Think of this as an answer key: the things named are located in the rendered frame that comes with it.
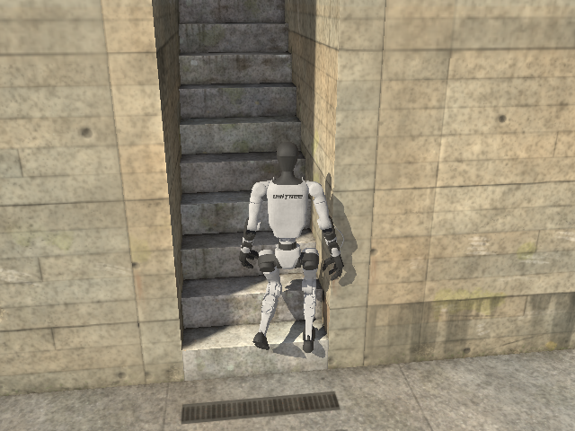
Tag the stairs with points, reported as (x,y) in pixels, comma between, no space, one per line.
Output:
(238,104)

